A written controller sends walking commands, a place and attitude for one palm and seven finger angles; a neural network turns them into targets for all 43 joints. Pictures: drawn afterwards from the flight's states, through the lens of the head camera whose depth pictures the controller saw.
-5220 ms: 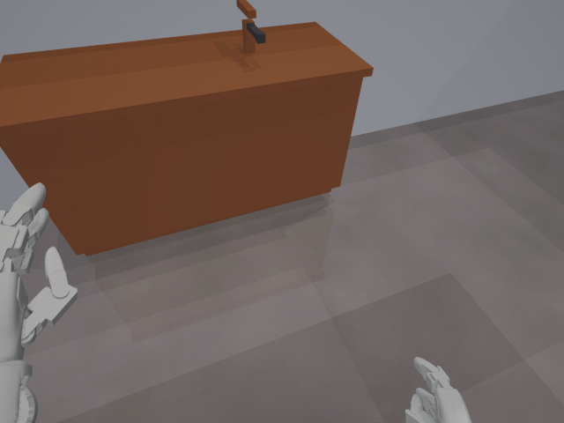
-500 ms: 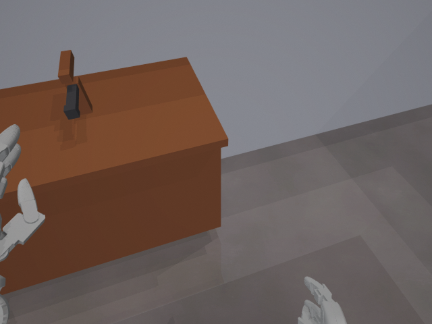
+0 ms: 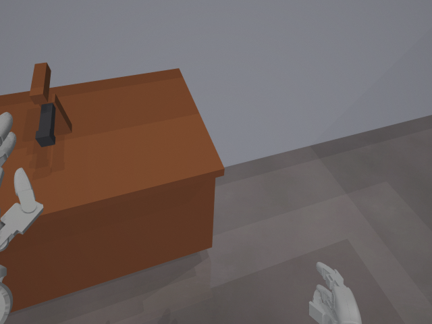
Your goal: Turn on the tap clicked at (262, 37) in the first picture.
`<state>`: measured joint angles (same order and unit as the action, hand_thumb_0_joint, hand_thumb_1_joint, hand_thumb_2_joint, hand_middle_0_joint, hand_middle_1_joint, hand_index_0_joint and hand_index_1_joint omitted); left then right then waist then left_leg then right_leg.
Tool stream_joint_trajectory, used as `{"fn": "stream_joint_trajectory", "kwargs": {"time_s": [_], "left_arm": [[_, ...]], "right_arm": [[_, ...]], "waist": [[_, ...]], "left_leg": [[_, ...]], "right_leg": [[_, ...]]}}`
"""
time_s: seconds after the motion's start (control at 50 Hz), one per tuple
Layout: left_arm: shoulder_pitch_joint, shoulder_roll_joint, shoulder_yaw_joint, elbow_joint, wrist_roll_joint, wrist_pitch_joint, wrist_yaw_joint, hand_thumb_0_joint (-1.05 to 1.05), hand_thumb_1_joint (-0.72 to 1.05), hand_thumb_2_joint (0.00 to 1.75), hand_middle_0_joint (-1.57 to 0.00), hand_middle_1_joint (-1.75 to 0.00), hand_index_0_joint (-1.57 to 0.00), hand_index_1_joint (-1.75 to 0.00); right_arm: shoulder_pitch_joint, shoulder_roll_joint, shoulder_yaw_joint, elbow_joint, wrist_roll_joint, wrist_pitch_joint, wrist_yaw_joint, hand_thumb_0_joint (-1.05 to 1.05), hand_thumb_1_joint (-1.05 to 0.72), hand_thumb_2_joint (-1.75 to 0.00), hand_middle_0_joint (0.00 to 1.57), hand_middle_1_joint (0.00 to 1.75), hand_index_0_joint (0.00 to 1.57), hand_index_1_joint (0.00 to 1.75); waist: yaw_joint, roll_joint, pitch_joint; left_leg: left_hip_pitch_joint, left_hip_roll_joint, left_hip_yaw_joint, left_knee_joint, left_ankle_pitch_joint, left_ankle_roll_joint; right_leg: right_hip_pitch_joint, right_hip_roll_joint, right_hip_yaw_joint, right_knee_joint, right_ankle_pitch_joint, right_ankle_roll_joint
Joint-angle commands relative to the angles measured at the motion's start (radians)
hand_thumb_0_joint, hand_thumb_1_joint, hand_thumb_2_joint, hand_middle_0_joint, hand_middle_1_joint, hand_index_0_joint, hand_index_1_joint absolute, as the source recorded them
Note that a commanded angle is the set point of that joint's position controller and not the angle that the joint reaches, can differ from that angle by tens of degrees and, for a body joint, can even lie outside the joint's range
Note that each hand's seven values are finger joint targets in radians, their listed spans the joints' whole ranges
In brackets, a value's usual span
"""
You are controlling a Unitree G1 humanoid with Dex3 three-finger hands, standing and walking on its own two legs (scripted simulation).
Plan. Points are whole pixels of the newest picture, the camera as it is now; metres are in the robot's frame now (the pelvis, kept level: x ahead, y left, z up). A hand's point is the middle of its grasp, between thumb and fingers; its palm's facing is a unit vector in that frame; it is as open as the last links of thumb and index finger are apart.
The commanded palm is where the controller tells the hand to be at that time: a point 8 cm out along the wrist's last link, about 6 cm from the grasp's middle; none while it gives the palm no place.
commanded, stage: come to a stop and stand still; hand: left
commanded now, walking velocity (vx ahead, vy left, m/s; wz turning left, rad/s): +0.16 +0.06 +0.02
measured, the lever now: (45, 137) +0.47 +0.40 +0.04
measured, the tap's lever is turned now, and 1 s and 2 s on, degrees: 0 0 0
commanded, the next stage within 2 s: look again from close up in 1.66 s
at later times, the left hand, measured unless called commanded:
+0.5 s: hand (68, 186) +0.26 +0.22 +0.17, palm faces +0.36 -0.82 -0.45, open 7.4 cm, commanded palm +0.21 +0.27 +0.18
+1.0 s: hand (62, 213) +0.23 +0.22 +0.15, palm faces +0.29 -0.85 -0.43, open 7.4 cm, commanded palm +0.18 +0.26 +0.18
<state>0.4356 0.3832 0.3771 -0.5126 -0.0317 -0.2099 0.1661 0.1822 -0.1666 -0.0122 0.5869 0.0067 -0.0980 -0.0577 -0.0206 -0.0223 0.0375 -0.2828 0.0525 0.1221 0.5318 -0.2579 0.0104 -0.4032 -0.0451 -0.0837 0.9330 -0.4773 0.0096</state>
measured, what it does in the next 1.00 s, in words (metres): steps on the spot: right foot, then left foot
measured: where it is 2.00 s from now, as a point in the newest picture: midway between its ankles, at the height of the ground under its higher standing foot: outside the picture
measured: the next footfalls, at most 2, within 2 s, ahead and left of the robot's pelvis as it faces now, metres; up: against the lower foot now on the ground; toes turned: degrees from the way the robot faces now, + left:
right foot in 0.12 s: +0.07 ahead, -0.12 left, +0.00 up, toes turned -4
left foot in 0.44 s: +0.10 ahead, +0.10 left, +0.00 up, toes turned +0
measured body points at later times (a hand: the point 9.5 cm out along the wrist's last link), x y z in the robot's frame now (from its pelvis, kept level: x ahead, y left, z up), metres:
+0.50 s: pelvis +0.05 -0.01 +0.00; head +0.09 -0.01 +0.45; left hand +0.24 +0.26 +0.20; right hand +0.23 -0.26 -0.08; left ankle +0.06 +0.11 -0.73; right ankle +0.05 -0.11 -0.73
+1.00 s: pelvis +0.01 -0.01 +0.01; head +0.02 -0.01 +0.46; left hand +0.21 +0.27 +0.18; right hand +0.15 -0.26 -0.08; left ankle +0.06 +0.10 -0.73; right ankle +0.03 -0.11 -0.73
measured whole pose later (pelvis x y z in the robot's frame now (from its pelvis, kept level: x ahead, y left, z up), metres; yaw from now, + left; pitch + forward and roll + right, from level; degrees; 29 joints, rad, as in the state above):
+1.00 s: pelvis +0.01 -0.01 +0.01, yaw -3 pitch -1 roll +0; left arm 0.45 0.38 0.33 -0.40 -0.03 -0.18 0.09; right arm 0.27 -0.23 0.00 0.59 0.00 -0.13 -0.06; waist 0.02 0.00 0.03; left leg -0.26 0.02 0.06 0.44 -0.17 0.01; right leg -0.24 0.02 -0.03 0.45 -0.21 -0.02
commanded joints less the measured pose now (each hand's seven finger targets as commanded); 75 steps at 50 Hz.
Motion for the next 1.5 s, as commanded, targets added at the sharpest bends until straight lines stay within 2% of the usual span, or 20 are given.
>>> {"fn": "stream_joint_trajectory", "kwargs": {"time_s": [0.0, 0.08, 0.12, 0.14, 0.18, 0.22, 0.36, 0.4, 0.46, 0.54, 0.6, 0.62, 0.64, 0.66, 0.72, 0.8, 0.86, 0.96, 1.08, 1.48], "left_arm": [[0.05, 0.132, 0.091, -0.24, -0.006, -0.062, 0.005, 0.0, 0.9, 0.9, -0.2, -0.3, -0.2, -0.3], [-0.013, 0.157, 0.111, -0.163, 0.001, -0.047, 0.011, 0.0, 0.9, 0.9, -0.2, -0.3, -0.2, -0.3], [-0.038, 0.176, 0.123, -0.119, -0.007, -0.033, 0.013, 0.0, 0.9, 0.9, -0.2, -0.3, -0.2, -0.3], [-0.032, 0.169, 0.117, -0.108, -0.016, -0.032, 0.01, 0.0, 0.9, 0.9, -0.2, -0.3, -0.2, -0.3], [-0.026, 0.175, 0.12, -0.144, -0.011, -0.035, 0.018, 0.0, 0.9, 0.9, -0.2, -0.3, -0.2, -0.3], [0.033, 0.169, 0.131, -0.142, 0.002, -0.041, 0.027, 0.0, 0.9, 0.9, -0.2, -0.3, -0.2, -0.3], [0.105, 0.164, 0.128, -0.281, 0.004, -0.032, 0.043, 0.0, 0.9, 0.9, -0.2, -0.3, -0.2, -0.3], [0.081, 0.17, 0.119, -0.3, -0.002, -0.027, 0.042, 0.0, 0.9, 0.9, -0.2, -0.3, -0.2, -0.3], [0.103, 0.16, 0.112, -0.23, -0.009, -0.038, 0.022, 0.0, 0.9, 0.9, -0.2, -0.3, -0.2, -0.3], [0.001, 0.134, 0.056, -0.242, 0.007, -0.041, 0.015, 0.0, 0.9, 0.9, -0.2, -0.3, -0.2, -0.3], [0.012, 0.136, 0.055, -0.226, 0.004, -0.024, 0.013, 0.0, 0.9, 0.9, -0.2, -0.3, -0.2, -0.3], [-0.98, 0.892, 0.631, -0.316, 0.119, -0.114, -0.016, 0.0, 0.9, 0.9, -0.2, -0.3, -0.2, -0.3], [-0.48, 0.286, 0.203, 0.194, 0.03, -0.054, -0.062, 0.0, 0.9, 0.9, -0.2, -0.3, -0.2, -0.3], [-0.44, 0.183, 0.141, 0.098, 0.001, -0.055, -0.067, 0.0, 0.9, 0.9, -0.2, -0.3, -0.2, -0.3], [-0.146, 0.148, 0.07, -0.047, -0.014, -0.06, -0.069, 0.0, 0.9, 0.9, -0.2, -0.3, -0.2, -0.3], [-0.012, 0.177, 0.097, -0.078, -0.023, -0.033, -0.059, 0.0, 0.9, 0.9, -0.2, -0.3, -0.2, -0.3], [-0.097, 0.242, 0.16, -0.124, -0.025, -0.036, -0.052, 0.0, 0.9, 0.9, -0.2, -0.3, -0.2, -0.3], [-0.214, 0.198, 0.103, -0.129, -0.003, -0.058, -0.048, 0.0, 0.9, 0.9, -0.2, -0.3, -0.2, -0.3], [-0.164, 0.136, 0.037, -0.121, 0.015, -0.066, -0.052, 0.0, 0.9, 0.9, -0.2, -0.3, -0.2, -0.3], [-0.106, 0.14, 0.059, -0.182, -0.016, -0.026, -0.048, 0.0, 0.9, 0.9, -0.2, -0.3, -0.2, -0.3]], "right_arm": [[-0.03, -0.15, -0.036, -0.12, 0.004, -0.056, 0.002, 0.0, -0.9, -0.9, 0.2, 0.3, 0.2, 0.3], [-0.05, -0.14, -0.024, -0.117, 0.005, -0.04, -0.017, 0.0, -0.9, -0.9, 0.2, 0.3, 0.2, 0.3], [-0.039, -0.111, -0.013, -0.124, 0.004, -0.037, -0.011, 0.0, -0.9, -0.9, 0.2, 0.3, 0.2, 0.3], [-0.046, -0.131, -0.03, -0.12, 0.005, -0.037, -0.001, 0.0, -0.9, -0.9, 0.2, 0.3, 0.2, 0.3], [-0.081, -0.103, -0.003, -0.112, 0.008, -0.029, 0.001, 0.0, -0.9, -0.9, 0.2, 0.3, 0.2, 0.3], [-0.098, -0.095, 0.011, -0.118, 0.0, -0.014, -0.013, 0.0, -0.9, -0.9, 0.2, 0.3, 0.2, 0.3], [-0.069, -0.109, -0.012, -0.162, -0.009, 0.025, -0.026, 0.0, -0.9, -0.9, 0.2, 0.3, 0.2, 0.3], [-0.056, -0.133, -0.024, -0.17, -0.005, 0.029, -0.031, 0.0, -0.9, -0.9, 0.2, 0.3, 0.2, 0.3], [-0.055, -0.148, -0.03, -0.177, -0.011, 0.006, -0.031, 0.0, -0.9, -0.9, 0.2, 0.3, 0.2, 0.3], [-0.028, -0.155, -0.027, -0.139, -0.012, -0.035, -0.007, 0.0, -0.9, -0.9, 0.2, 0.3, 0.2, 0.3], [-0.04, -0.16, -0.02, -0.137, -0.009, -0.045, -0.006, 0.0, -0.9, -0.9, 0.2, 0.3, 0.2, 0.3], [0.037, -0.208, -0.071, -0.099, -0.074, -0.106, 0.015, 0.0, -0.9, -0.9, 0.2, 0.3, 0.2, 0.3], [0.008, -0.072, -0.019, -0.074, -0.027, -0.101, 0.018, 0.0, -0.9, -0.9, 0.2, 0.3, 0.2, 0.3], [0.021, -0.126, -0.039, -0.14, 0.002, -0.116, 0.033, 0.0, -0.9, -0.9, 0.2, 0.3, 0.2, 0.3], [-0.033, -0.152, -0.038, -0.167, 0.006, -0.098, 0.05, 0.0, -0.9, -0.9, 0.2, 0.3, 0.2, 0.3], [-0.066, -0.144, -0.018, -0.189, 0.002, -0.081, 0.035, 0.0, -0.9, -0.9, 0.2, 0.3, 0.2, 0.3], [-0.064, -0.148, -0.009, -0.182, -0.004, -0.076, 0.004, 0.0, -0.9, -0.9, 0.2, 0.3, 0.2, 0.3], [-0.066, -0.154, -0.008, -0.179, -0.005, -0.103, -0.009, 0.0, -0.9, -0.9, 0.2, 0.3, 0.2, 0.3], [-0.049, -0.159, -0.011, -0.164, -0.011, -0.131, 0.013, 0.0, -0.9, -0.9, 0.2, 0.3, 0.2, 0.3], [-0.061, -0.15, -0.007, -0.164, -0.01, -0.07, 0.015, 0.0, -0.9, -0.9, 0.2, 0.3, 0.2, 0.3]], "waist": [[0.014, 0.268, -0.14], [0.019, 0.11, -0.139], [0.008, -0.199, -0.156], [0.02, -0.266, -0.155], [0.014, -0.163, -0.163], [0.02, -0.131, -0.176], [0.023, -0.09, -0.24], [0.018, -0.007, -0.247], [0.034, 0.258, -0.174], [0.02, 0.246, -0.19], [0.02, 0.213, -0.172], [0.114, 0.076, -0.015], [0.033, -0.027, -0.133], [0.043, 0.074, -0.209], [0.072, 0.036, -0.211], [0.062, -0.123, -0.123], [0.045, -0.071, -0.082], [0.043, 0.089, -0.041], [0.05, 0.118, -0.07], [0.047, 0.089, -0.213]], "left_leg": [[0.105, 0.2, -0.141, -0.158, 0.363, 0.131], [-0.021, 0.148, -0.077, 0.016, 0.126, 0.052], [-0.188, -0.041, -0.004, 0.282, -0.182, -0.037], [-0.214, -0.04, -0.074, 0.429, -0.266, -0.045], [-0.23, -0.015, -0.14, 0.51, -0.263, -0.051], [-0.193, -0.023, -0.101, 0.412, -0.227, -0.053], [-0.017, -0.042, -0.055, -0.008, 0.038, -0.045], [0.119, 0.039, -0.091, -0.111, 0.404, -0.024], [0.162, 0.248, -0.293, -0.182, 0.766, 0.081], [0.24, 0.213, -0.208, -0.127, 0.757, 0.079], [0.128, 0.19, -0.176, -0.131, 0.503, 0.052], [-0.193, 0.117, -0.077, 0.074, 0.266, 0.041], [0.001, -0.033, -0.093, 0.075, 0.142, -0.011], [0.093, -0.049, -0.091, -0.034, 0.115, -0.022], [0.103, -0.005, -0.085, -0.051, 0.188, 0.012], [0.077, -0.018, -0.097, -0.071, -0.018, 0.006], [0.108, -0.021, -0.111, -0.11, -0.049, 0.005], [0.036, 0.01, -0.163, -0.246, -0.195, 0.025], [0.022, -0.005, -0.148, -0.256, -0.186, 0.013], [0.197, 0.011, -0.141, -0.145, 0.445, -0.013]], "right_leg": [[0.045, 0.019, -0.062, -0.206, 0.103, 0.016], [0.28, -0.011, -0.017, -0.496, 0.304, -0.001], [0.353, -0.279, 0.373, -0.565, 0.721, -0.123], [0.364, -0.342, 0.421, -0.572, 0.91, -0.159], [0.385, -0.345, 0.315, -0.505, 1.088, -0.179], [0.399, -0.283, 0.178, -0.47, 1.165, -0.133], [0.409, -0.223, 0.116, -0.414, 1.008, -0.095], [0.319, -0.145, 0.081, -0.365, 0.78, -0.036], [0.09, 0.012, 0.034, -0.237, 0.02, 0.008], [0.095, 0.031, 0.034, -0.33, 0.089, 0.004], [0.225, 0.028, 0.029, -0.479, 0.193, 0.008], [0.202, -0.075, 0.211, -0.555, 0.453, -0.023], [0.155, -0.156, 0.306, -0.579, 0.574, -0.141], [0.205, -0.152, 0.336, -0.521, 0.669, -0.133], [0.248, -0.086, 0.22, -0.543, 0.513, -0.001], [0.114, -0.078, 0.213, -0.668, 0.089, -0.04], [0.03, -0.059, 0.195, -0.693, -0.075, -0.051], [0.118, 0.017, 0.149, -0.646, -0.012, -0.026], [0.192, 0.033, 0.133, -0.654, 0.071, -0.026], [0.282, 0.033, 0.07, -0.559, 0.551, -0.017]]}}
